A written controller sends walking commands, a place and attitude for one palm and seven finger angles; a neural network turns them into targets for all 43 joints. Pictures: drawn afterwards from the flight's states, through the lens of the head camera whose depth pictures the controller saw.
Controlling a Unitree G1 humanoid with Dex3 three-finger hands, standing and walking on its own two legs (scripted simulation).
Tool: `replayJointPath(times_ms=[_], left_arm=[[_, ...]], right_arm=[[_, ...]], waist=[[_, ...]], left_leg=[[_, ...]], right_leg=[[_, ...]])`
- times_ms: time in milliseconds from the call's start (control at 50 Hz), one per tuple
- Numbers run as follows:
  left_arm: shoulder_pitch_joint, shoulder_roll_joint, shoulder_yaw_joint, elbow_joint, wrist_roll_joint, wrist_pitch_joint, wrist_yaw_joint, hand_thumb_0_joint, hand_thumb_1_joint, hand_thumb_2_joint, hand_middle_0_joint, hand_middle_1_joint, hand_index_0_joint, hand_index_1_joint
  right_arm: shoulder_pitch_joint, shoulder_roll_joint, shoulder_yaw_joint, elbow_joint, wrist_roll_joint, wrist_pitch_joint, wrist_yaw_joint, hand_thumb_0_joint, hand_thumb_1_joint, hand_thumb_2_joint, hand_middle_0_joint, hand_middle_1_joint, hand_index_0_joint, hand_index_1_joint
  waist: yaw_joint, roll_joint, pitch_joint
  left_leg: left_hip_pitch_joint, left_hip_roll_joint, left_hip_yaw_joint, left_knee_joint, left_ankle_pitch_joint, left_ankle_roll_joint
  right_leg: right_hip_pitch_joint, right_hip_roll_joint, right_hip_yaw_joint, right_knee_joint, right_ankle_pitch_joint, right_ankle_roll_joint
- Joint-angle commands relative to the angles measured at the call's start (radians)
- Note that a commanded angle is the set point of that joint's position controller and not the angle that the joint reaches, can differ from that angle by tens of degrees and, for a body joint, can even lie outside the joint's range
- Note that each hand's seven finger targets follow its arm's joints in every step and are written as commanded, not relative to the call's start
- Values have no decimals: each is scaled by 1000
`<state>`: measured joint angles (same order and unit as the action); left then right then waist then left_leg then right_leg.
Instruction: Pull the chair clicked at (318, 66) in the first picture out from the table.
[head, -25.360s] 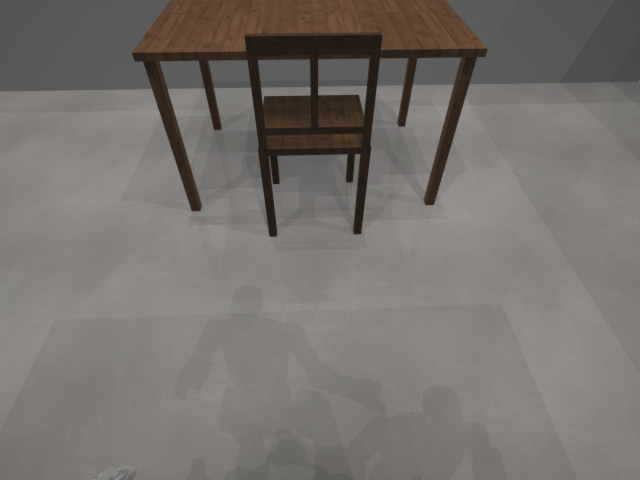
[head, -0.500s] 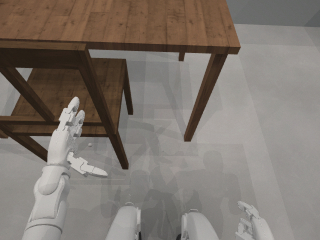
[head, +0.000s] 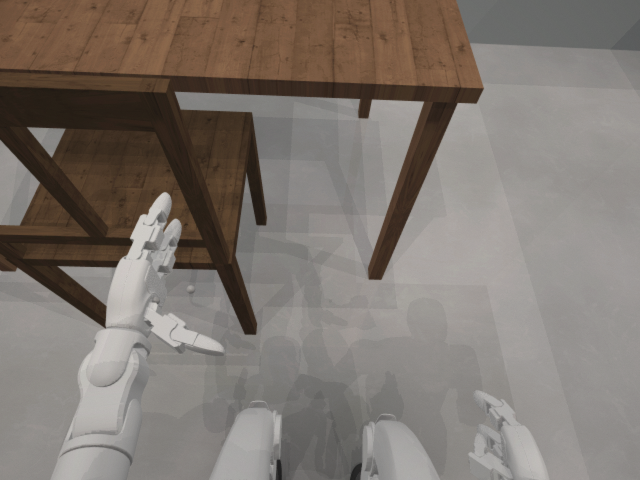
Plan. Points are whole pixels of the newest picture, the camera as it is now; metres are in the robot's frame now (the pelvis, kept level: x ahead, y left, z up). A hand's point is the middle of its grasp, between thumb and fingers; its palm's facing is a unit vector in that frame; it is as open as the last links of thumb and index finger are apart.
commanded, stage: aim the fingers beside a spindle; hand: left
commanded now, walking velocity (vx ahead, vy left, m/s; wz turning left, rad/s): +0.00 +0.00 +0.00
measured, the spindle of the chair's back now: (60, 186) +0.48 +0.39 +0.01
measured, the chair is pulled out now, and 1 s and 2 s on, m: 0.00 0.00 0.00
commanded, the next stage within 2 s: push the fingers through the gap in 1.14 s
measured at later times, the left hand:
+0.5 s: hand (183, 278) +0.34 +0.18 +0.03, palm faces +0.01 -1.00 -0.05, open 16.9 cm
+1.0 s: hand (191, 292) +0.33 +0.17 +0.02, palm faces -0.03 -1.00 -0.02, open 16.9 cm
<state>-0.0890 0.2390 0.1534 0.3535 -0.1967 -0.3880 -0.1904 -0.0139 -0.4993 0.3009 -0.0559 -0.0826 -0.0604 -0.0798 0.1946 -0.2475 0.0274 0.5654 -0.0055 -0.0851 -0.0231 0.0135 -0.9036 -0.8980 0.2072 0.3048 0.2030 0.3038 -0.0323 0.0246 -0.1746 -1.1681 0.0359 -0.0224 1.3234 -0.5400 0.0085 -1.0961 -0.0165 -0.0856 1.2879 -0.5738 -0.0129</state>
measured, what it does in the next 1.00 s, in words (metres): stands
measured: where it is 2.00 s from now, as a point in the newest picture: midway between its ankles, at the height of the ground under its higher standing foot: outside the picture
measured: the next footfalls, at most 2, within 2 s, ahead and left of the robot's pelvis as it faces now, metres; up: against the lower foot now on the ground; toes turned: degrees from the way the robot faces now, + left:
none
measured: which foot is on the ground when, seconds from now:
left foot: down 0.00-1.00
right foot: down 0.00-1.00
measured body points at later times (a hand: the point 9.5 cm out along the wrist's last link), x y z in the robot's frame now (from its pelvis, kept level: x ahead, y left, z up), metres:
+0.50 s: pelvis +0.00 +0.00 +0.00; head +0.11 +0.01 +0.44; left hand +0.33 +0.24 +0.04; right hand +0.16 -0.25 -0.10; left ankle +0.04 +0.11 -0.61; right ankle +0.02 -0.12 -0.61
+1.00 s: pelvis +0.00 +0.00 +0.00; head +0.10 +0.02 +0.44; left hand +0.32 +0.23 +0.03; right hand +0.17 -0.24 -0.10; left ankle +0.04 +0.11 -0.61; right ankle +0.02 -0.12 -0.61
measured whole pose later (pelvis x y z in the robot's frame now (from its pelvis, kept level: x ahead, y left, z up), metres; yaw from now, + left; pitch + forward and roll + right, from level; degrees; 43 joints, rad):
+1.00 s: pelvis +0.00 +0.00 +0.00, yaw +0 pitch +22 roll -3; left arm -0.06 0.23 0.14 0.33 -0.20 -0.37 -0.19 -0.01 -0.50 0.30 -0.06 -0.08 -0.06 -0.08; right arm 0.20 -0.25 0.02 0.56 0.00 -0.08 -0.02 0.01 -0.90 -0.90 0.21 0.30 0.20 0.30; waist -0.03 0.03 -0.18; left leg -1.16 0.03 -0.02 1.31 -0.54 0.01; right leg -1.08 -0.02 -0.08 1.28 -0.57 -0.01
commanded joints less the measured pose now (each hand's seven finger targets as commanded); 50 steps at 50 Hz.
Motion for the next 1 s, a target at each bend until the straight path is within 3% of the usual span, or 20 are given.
replayJointPath(times_ms=[0, 40, 120, 200, 260, 320, 340, 400, 520, 600, 620, 680, 720, 800, 820, 840, 900, 980], left_arm=[[-170, 197, 132, -266, -14, -94, 26, 0, -500, 300, -60, -80, -60, -80], [-143, 178, 117, -247, -6, -81, 29, 0, -500, 300, -60, -80, -60, -80], [-131, 137, 81, -164, -15, -47, 6, 0, -500, 300, -60, -80, -60, -80], [-147, 111, 45, -192, -26, -56, -18, 0, -500, 300, -60, -80, -60, -80], [-219, 150, 69, -246, -20, -88, -6, 0, -500, 300, -60, -80, -60, -80], [-247, 200, 113, -265, -13, -108, 22, 0, -500, 300, -60, -80, -60, -80], [-246, 192, 108, -266, -7, -112, 27, 0, -500, 300, -60, -80, -60, -80], [-184, 181, 115, -220, -6, -92, 33, 0, -500, 300, -60, -80, -60, -80], [-133, 114, 51, -157, -17, -35, -8, 0, -500, 300, -60, -80, -60, -80], [-157, 132, 64, -224, -23, -58, -3, 0, -500, 300, -60, -80, -60, -80], [-185, 160, 85, -251, -25, -72, 6, 0, -500, 300, -60, -80, -60, -80], [-167, 187, 117, -300, -16, -105, 28, 0, -500, 300, -60, -80, -60, -80], [-170, 181, 104, -294, -9, -107, 37, 0, -500, 300, -60, -80, -60, -80], [-120, 118, 47, -234, -6, -79, 20, 0, -500, 300, -60, -80, -60, -80], [-124, 90, 14, -224, -8, -67, 9, 0, -500, 300, -60, -80, -60, -80], [-102, 102, 35, -186, -9, -55, 3, 0, -500, 300, -60, -80, -60, -80], [-123, 87, 13, -208, -13, -46, -5, 0, -500, 300, -60, -80, -60, -80], [-162, 165, 91, -281, -14, -78, 25, 0, -500, 300, -60, -80, -60, -80]], right_arm=[[11, -138, -62, -124, -1, -44, -11, 0, -900, -900, 200, 300, 200, 300], [14, -136, -62, -126, 1, -38, -6, 0, -900, -900, 200, 300, 200, 300], [16, -141, -60, -129, 9, -30, -4, 0, -900, -900, 200, 300, 200, 300], [18, -145, -63, -132, 11, -37, -7, 0, -900, -900, 200, 300, 200, 300], [19, -146, -65, -120, 7, -46, -14, 0, -900, -900, 200, 300, 200, 300], [19, -148, -64, -112, 0, -51, -17, 0, -900, -900, 200, 300, 200, 300], [15, -143, -62, -111, -1, -52, -17, 0, -900, -900, 200, 300, 200, 300], [16, -141, -61, -114, -1, -46, -11, 0, -900, -900, 200, 300, 200, 300], [24, -146, -63, -129, 8, -34, -5, 0, -900, -900, 200, 300, 200, 300], [20, -144, -65, -134, 7, -36, -6, 0, -900, -900, 200, 300, 200, 300], [20, -145, -65, -130, 5, -40, -8, 0, -900, -900, 200, 300, 200, 300], [16, -139, -65, -129, 0, -42, -7, 0, -900, -900, 200, 300, 200, 300], [14, -140, -62, -127, -1, -42, -7, 0, -900, -900, 200, 300, 200, 300], [19, -142, -63, -123, 4, -40, -4, 0, -900, -900, 200, 300, 200, 300], [19, -143, -63, -126, 3, -41, -4, 0, -900, -900, 200, 300, 200, 300], [23, -145, -64, -121, 7, -37, -5, 0, -900, -900, 200, 300, 200, 300], [17, -145, -65, -132, 9, -36, -6, 0, -900, -900, 200, 300, 200, 300], [9, -142, -65, -137, 3, -37, -9, 0, -900, -900, 200, 300, 200, 300]], waist=[[12, 56, -420], [8, 53, -407], [-16, -8, -311], [-21, -10, -327], [-21, 43, -352], [-18, 47, -370], [-13, 69, -381], [-1, 53, -376], [-17, 14, -346], [-12, 15, -364], [-14, 17, -372], [5, 61, -395], [-5, 63, -374], [-16, 32, -347], [-30, 26, -345], [-21, 6, -324], [-20, 11, -330], [-2, 20, -377]], left_leg=[[344, -28, -24, -176, 292, 12], [343, -26, -22, -180, 298, 12], [264, -26, -19, -187, 210, 18], [271, -29, -16, -183, 197, 20], [310, -25, -25, -179, 211, 16], [313, -25, -27, -171, 227, 18], [328, -26, -27, -173, 231, 15], [319, -28, -24, -182, 244, 13], [297, -25, -23, -187, 238, 16], [311, -26, -21, -185, 243, 16], [306, -26, -24, -177, 250, 18], [342, -26, -25, -184, 281, 11], [339, -25, -30, -183, 275, 13], [340, -22, -34, -193, 255, 11], [329, -24, -34, -189, 254, 15], [316, -21, -34, -194, 236, 11], [307, -27, -30, -189, 223, 14], [321, -28, -26, -181, 254, 15]], right_leg=[[202, 31, 51, -178, 282, -22], [195, 33, 49, -178, 287, -20], [184, 35, 49, -206, 222, -18], [186, 32, 52, -213, 213, -15], [155, 33, 51, -198, 209, -19], [157, 35, 54, -190, 216, -21], [151, 34, 54, -187, 217, -21], [178, 32, 50, -188, 235, -21], [171, 34, 44, -197, 241, -18], [183, 33, 48, -199, 248, -17], [186, 35, 49, -191, 252, -18], [188, 33, 48, -182, 266, -22], [172, 36, 46, -181, 255, -23], [158, 34, 38, -193, 240, -20], [158, 34, 39, -195, 244, -19], [150, 34, 34, -197, 229, -18], [154, 31, 39, -197, 224, -17], [181, 32, 47, -187, 249, -20]])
